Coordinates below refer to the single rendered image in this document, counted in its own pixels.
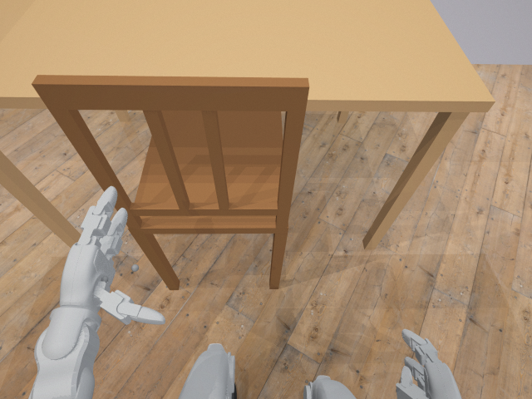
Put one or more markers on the right robot hand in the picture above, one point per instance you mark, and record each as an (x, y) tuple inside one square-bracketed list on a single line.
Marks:
[(434, 380)]

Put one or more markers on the chair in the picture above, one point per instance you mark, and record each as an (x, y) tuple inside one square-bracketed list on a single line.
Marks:
[(218, 160)]

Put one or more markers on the robot left forearm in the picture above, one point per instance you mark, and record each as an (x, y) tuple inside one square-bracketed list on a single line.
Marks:
[(65, 354)]

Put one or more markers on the right robot thigh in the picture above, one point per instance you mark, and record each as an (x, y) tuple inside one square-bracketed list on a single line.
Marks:
[(326, 389)]

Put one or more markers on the left robot thigh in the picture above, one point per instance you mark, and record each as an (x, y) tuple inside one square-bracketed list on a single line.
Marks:
[(211, 377)]

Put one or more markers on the left robot hand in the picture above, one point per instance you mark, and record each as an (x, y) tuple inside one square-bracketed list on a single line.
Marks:
[(90, 259)]

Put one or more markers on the robot thigh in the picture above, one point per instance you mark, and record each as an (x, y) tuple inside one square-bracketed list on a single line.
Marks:
[(211, 377), (326, 389)]

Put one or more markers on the table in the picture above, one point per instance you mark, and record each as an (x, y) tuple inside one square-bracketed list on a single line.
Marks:
[(358, 55)]

